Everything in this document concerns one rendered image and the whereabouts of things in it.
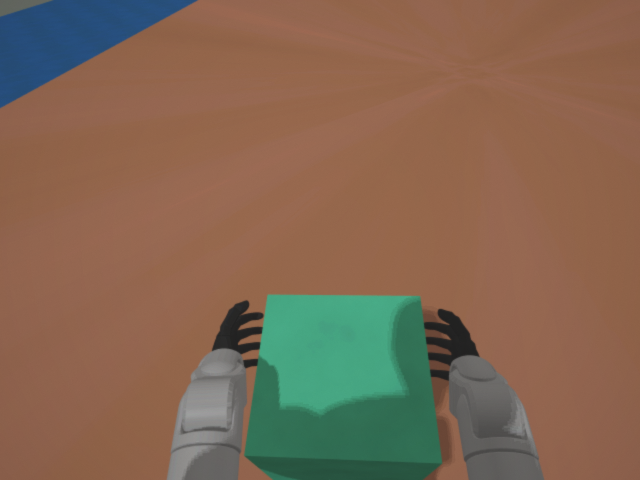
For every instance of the robot right hand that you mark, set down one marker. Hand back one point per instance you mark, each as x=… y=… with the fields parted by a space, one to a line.
x=459 y=345

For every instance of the robot left hand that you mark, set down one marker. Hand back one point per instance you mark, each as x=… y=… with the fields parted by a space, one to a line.
x=229 y=335

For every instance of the carton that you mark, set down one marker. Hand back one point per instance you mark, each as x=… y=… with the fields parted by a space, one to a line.
x=343 y=390

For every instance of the robot left forearm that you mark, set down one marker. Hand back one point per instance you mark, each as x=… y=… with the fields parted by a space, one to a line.
x=207 y=437

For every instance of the robot right forearm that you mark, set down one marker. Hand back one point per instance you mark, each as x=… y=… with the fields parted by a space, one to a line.
x=495 y=433

